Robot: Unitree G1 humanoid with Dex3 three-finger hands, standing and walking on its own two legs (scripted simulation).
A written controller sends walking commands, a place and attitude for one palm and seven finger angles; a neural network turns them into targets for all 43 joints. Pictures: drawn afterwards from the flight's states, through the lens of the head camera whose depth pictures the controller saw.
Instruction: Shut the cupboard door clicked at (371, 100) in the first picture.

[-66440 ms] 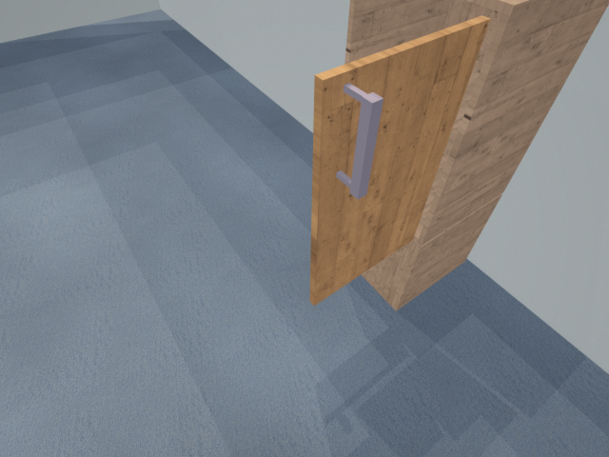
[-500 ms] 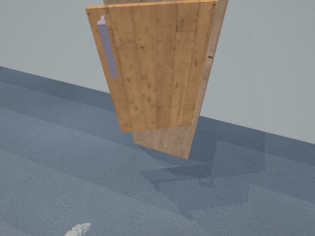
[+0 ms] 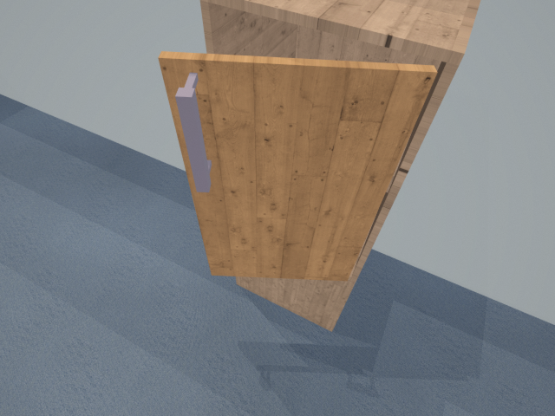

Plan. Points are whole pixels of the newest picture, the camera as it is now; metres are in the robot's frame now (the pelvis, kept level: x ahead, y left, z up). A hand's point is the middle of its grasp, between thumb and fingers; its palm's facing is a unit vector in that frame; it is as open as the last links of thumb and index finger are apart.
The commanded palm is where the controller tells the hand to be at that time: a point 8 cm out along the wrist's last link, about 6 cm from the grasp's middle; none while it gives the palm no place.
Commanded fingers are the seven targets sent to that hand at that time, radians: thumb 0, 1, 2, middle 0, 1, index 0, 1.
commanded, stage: come to a stop and stand still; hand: left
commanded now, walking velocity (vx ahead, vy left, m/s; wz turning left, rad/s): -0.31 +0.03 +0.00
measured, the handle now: (198, 137) +0.45 +0.16 +0.15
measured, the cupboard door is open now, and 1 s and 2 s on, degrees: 25 25 25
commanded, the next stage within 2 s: look again from close up in 1.68 s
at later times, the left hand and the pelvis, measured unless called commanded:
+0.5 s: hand out of the picture +0.05 +0.21 -0.18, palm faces +0.05 -0.97 -0.25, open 7.4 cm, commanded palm none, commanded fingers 0.00 0.90 0.90 -0.20 -0.30 -0.20 -0.30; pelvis +0.00 +0.01 +0.00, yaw +1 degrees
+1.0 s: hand out of the picture -0.01 +0.20 -0.16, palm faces -0.03 -0.97 -0.23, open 7.4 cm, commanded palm none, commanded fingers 0.00 0.90 0.90 -0.20 -0.30 -0.20 -0.30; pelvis -0.04 +0.02 +0.01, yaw -1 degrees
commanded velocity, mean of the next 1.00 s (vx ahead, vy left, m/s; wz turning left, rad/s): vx -0.03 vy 0.03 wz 0.00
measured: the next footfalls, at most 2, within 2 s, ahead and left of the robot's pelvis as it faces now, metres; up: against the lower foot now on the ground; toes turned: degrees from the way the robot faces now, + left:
right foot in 0.04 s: +0.02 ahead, -0.12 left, +0.00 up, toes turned -1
left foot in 0.42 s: +0.02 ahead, +0.12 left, +0.00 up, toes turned +4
